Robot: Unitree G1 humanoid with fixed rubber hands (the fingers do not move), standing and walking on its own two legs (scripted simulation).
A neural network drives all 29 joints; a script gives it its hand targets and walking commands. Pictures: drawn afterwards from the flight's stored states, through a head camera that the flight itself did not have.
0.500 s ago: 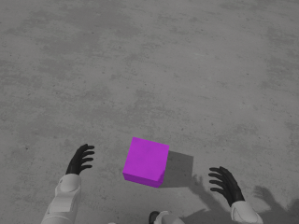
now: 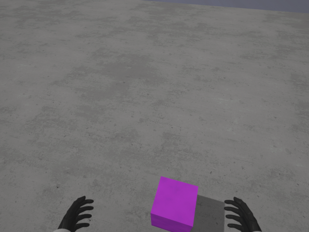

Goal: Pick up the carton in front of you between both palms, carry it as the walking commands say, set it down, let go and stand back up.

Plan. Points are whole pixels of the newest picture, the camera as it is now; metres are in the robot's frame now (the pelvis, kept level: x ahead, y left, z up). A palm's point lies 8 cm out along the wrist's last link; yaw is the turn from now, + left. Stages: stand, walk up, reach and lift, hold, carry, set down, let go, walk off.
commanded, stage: let go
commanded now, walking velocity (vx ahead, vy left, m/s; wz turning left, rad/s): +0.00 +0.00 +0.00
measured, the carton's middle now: (173, 206) +0.39 -0.09 -0.65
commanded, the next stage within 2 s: stand in 0.22 s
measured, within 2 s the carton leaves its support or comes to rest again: neither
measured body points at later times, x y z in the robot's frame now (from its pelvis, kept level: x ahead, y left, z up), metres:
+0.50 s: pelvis -0.03 -0.04 -0.01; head -0.03 -0.07 +0.44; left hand +0.10 +0.26 -0.08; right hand +0.11 -0.32 -0.11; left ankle -0.06 +0.09 -0.74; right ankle +0.00 -0.15 -0.74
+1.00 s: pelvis +0.00 -0.05 +0.00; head +0.00 -0.06 +0.45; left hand +0.11 +0.25 -0.10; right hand +0.15 -0.34 -0.10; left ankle -0.06 +0.09 -0.74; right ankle +0.00 -0.15 -0.74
